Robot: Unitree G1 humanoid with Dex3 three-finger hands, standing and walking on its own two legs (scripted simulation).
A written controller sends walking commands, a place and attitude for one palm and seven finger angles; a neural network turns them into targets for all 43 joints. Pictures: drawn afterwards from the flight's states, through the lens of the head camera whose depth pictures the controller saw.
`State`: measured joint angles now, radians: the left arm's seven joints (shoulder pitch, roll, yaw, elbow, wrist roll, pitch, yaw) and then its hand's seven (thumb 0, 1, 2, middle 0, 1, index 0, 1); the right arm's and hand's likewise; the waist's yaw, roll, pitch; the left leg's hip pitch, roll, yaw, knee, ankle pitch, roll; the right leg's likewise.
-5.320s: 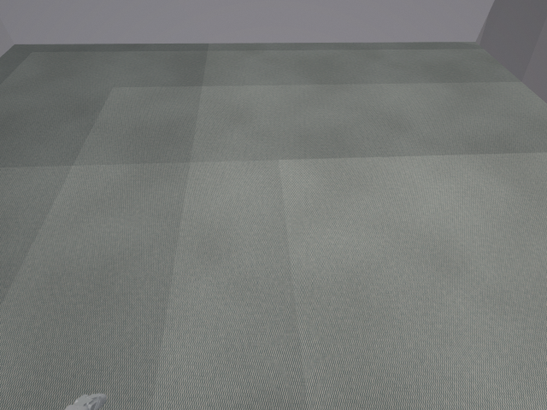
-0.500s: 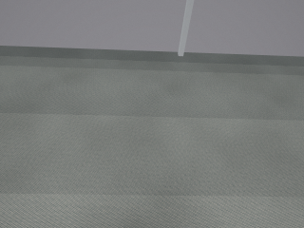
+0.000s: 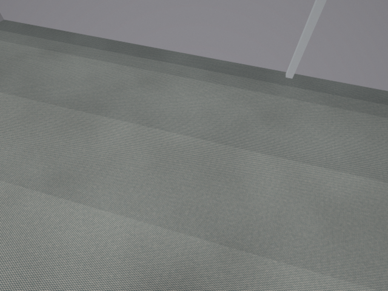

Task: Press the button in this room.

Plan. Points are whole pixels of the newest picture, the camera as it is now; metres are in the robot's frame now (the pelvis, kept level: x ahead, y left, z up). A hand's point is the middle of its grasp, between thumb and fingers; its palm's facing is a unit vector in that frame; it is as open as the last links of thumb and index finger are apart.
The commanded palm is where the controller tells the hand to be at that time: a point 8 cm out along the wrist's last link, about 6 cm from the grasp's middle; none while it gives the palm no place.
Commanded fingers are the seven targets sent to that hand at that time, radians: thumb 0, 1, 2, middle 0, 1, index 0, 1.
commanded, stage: turn or walk to find it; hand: left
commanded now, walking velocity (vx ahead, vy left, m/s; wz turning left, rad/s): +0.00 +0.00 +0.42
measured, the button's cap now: out of the picture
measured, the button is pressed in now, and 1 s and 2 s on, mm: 0 0 0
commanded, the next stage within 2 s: none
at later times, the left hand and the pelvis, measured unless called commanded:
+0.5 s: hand out of the picture +0.04 +0.20 -0.14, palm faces +0.20 -0.94 -0.28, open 7.4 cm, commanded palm none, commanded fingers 0.00 0.90 0.90 -0.20 -0.30 -0.20 -0.30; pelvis -0.02 -0.01 +0.00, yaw +11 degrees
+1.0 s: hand out of the picture -0.12 +0.24 -0.17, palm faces +0.43 -0.87 -0.25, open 7.4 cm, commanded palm none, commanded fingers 0.00 0.90 0.90 -0.20 -0.30 -0.20 -0.30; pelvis -0.06 +0.03 +0.01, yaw +23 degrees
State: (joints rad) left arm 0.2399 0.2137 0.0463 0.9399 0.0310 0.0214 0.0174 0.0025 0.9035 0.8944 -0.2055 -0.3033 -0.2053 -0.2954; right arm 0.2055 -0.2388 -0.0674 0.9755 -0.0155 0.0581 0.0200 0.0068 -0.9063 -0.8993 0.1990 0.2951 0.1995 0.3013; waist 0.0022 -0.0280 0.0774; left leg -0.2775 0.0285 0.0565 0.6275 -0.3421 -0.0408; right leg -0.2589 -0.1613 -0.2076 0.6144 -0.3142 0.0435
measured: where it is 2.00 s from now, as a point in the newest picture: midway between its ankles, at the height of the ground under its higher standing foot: outside the picture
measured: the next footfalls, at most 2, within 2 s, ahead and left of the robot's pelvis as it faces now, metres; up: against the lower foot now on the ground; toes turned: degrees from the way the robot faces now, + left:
right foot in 0.44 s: +0.03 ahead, -0.11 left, +0.00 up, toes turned +5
left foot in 0.86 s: -0.05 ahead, +0.14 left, +0.00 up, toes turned +25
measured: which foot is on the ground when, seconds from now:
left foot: down 0.00-0.44, up 0.46-0.84, down 0.86-1.00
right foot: down 0.00-0.02, up 0.04-0.42, down 0.44-0.86, up 0.88-1.00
